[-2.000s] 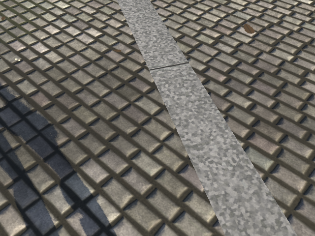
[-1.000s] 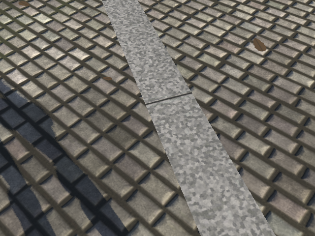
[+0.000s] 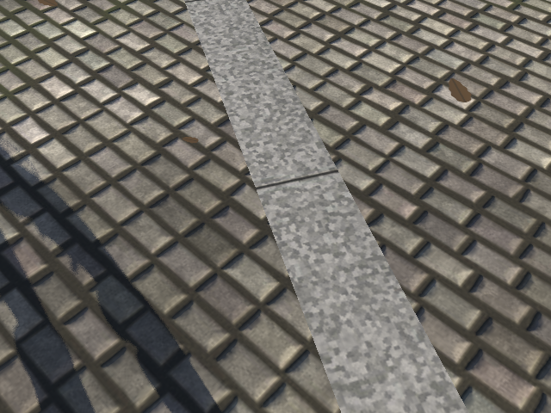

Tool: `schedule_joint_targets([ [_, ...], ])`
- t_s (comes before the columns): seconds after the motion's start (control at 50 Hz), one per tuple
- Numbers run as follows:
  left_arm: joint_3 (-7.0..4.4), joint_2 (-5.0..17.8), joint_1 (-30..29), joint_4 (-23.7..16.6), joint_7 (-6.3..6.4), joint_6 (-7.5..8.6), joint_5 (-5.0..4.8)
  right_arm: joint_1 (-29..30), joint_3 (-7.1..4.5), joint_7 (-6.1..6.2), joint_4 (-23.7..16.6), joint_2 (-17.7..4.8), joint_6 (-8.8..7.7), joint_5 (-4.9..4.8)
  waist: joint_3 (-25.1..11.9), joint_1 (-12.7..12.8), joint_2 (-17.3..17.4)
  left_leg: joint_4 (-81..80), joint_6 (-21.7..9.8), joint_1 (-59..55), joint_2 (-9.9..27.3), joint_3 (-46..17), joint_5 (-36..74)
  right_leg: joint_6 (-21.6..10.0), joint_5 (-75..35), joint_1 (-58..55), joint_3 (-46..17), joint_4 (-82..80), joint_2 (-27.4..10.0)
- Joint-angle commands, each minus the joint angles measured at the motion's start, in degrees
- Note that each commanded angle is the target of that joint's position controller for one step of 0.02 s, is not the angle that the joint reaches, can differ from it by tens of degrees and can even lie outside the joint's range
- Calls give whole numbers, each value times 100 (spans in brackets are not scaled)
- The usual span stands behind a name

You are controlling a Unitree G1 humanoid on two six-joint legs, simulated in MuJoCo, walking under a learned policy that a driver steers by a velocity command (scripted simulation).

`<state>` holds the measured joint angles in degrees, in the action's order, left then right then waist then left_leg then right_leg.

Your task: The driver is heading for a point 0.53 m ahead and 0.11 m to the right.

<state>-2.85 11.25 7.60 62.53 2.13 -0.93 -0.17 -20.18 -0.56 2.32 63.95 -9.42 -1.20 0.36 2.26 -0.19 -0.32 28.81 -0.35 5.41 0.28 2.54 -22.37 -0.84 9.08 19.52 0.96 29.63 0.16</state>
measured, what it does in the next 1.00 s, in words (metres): walks ahead: left foot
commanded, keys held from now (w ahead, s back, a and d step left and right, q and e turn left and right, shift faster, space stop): no key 0.02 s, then w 0.70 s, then w+e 0.10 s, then no key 0.18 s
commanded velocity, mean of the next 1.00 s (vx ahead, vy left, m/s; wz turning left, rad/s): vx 0.34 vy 0.00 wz -0.04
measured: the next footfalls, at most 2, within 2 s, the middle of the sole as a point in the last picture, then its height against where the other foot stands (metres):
left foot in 0.82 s outside the picture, level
right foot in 1.24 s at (334, 381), level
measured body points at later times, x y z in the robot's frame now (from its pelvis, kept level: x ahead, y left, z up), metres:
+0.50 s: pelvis +0.14 -0.05 +0.01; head +0.14 -0.05 +0.46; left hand +0.11 +0.19 -0.13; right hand +0.23 -0.31 -0.12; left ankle +0.14 +0.11 -0.64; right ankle +0.10 -0.13 -0.73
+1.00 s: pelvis +0.40 +0.03 +0.01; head +0.44 +0.04 +0.45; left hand +0.47 +0.30 -0.14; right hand +0.47 -0.23 -0.12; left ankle +0.46 +0.12 -0.73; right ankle +0.35 -0.11 -0.64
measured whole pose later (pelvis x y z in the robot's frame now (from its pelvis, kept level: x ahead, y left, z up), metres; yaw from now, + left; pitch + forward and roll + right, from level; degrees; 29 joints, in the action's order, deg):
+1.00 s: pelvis +0.40 +0.03 +0.01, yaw -2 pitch +1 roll +1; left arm -3.6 15.2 12.8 56.6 1.6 4.3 -1.3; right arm -10.4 -3.5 -1.9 55.3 -13.0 -6.3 1.1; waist 3.5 -0.6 -2.5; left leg 23.9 -3.3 17.9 -1.2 6.1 -7.2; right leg -1.3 23.2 29.2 -2.2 68.4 -3.3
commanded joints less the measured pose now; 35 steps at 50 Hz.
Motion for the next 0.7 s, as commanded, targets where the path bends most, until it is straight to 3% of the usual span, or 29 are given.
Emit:
schedule_joint_targets([
  [0.02,-73,555,-53,-179,19,49,-3,-561,-79,12,-48,-482,-23,-3,66,-5,78,-810,-126,1270,237,-224,425,-278,-574,-1054,-351,-288,-267],
  [0.04,-57,501,51,-115,19,44,-2,-698,-79,15,3,-455,-17,-9,-39,-17,122,-904,-169,1228,232,-230,-131,-271,51,-1085,-263,-261,-186],
  [0.08,-96,574,46,-106,16,58,-52,-677,-173,41,-76,-727,1,-70,281,-54,428,-1150,-489,1334,426,-603,-1556,-229,1728,-536,84,168,141],
  [0.12,-90,534,-403,-310,-57,207,-91,-803,-308,55,-182,-1084,-70,-149,767,-251,855,-1823,-1020,1056,1319,-1767,-2471,-205,1628,559,384,1066,230],
  [0.14,-78,503,-562,-417,-117,309,-119,-676,-369,61,-223,-1231,-136,-167,1059,-245,1001,-2017,-1240,895,1813,-2247,-2314,-270,1307,1085,237,1499,-23],
  [0.16,-82,501,-626,-465,-163,397,-134,-658,-371,52,-257,-1150,-206,-141,1156,-239,954,-2006,-1330,581,2016,-2389,-1846,-330,1397,1543,116,1789,-215],
  [0.2,-82,502,-693,-557,-244,544,-193,-728,-360,-4,-275,-997,-293,-144,1196,-238,819,-1749,-1219,-75,1950,-2095,-710,-401,1731,2049,43,1689,-425],
  [0.22,-79,479,-672,-578,-280,602,-214,-692,-360,-39,-296,-984,-294,-175,1127,-191,740,-1606,-1091,-101,1789,-1793,-334,-410,1647,1755,159,1243,-398],
  [0.26,-151,467,120,-281,-324,643,-206,-422,-364,-103,-397,-1073,-262,-186,710,232,673,-1067,-825,784,1277,-1063,621,-371,724,-268,718,356,106],
  [0.28,-272,641,869,-19,-323,622,-193,-389,-361,-119,-434,-1120,-270,-153,302,538,636,-418,-708,1183,1021,-775,1786,-392,419,-1391,786,345,354],
  [0.3,-422,1036,1771,156,-299,620,-181,-133,-313,-127,-553,-991,-303,-154,-101,978,-25,1236,-384,1773,563,-192,2548,-711,684,-2339,-333,-164,-323],
  [0.32,-515,1625,2566,207,-289,634,-136,-210,-196,-104,-803,-518,-407,-172,-793,1058,-1681,3623,46,3105,-302,159,653,-1636,1526,-3368,-3408,-1500,-1896],
  [0.34,-293,1131,2183,193,-312,705,-51,87,-236,-121,-918,-585,-528,-264,-725,791,-1286,4733,-106,3648,-212,-809,-665,-1730,1673,-3117,-4374,-1985,-2293],
  [0.36,-183,893,1620,15,-305,760,-52,283,-270,-169,-1024,-702,-590,-383,-202,570,-915,5073,-327,4030,121,-916,-363,-1553,1645,-2664,-3678,-1887,-2242],
  [0.38,-86,674,1248,-122,-344,781,-13,378,-296,-189,-1014,-787,-631,-335,-44,402,-400,4852,-485,3837,417,-856,150,-1275,817,-2243,-2772,-1786,-1940],
  [0.4,-32,601,1012,-176,-378,770,-3,417,-360,-165,-1018,-775,-600,-280,88,226,-184,4446,-543,3807,621,-693,611,-1109,863,-1938,-2169,-1979,-1649],
  [0.42,-6,619,910,-204,-373,780,20,330,-408,-149,-999,-810,-540,-255,123,107,-417,4120,-536,3457,775,-677,844,-1040,694,-1591,-1810,-2092,-1518],
  [0.46,40,561,1118,-158,-320,758,19,299,-443,-181,-970,-757,-427,-238,225,44,-352,3733,-405,3286,816,-532,1019,-1007,154,-1408,-1287,-2259,-1281],
  [0.54,4,860,1436,-148,-171,709,41,1233,-424,-196,-1328,-626,-371,-145,391,150,-149,2514,-91,3878,835,-381,1694,-1088,-627,-1536,-897,-2422,-1311],
  [0.62,-35,936,1637,-214,-110,664,6,2119,-342,-293,-1603,-574,-405,-175,470,359,-289,1152,-17,3562,613,-151,2459,-1017,-725,-1499,-490,-2518,-1206],
  [0.7,-88,938,1930,-130,-102,607,-74,2659,-295,-429,-1825,-631,-454,-210,622,429,-316,488,-188,3484,499,-153,2461,-955,-871,-2026,-340,-2314,-1434],
])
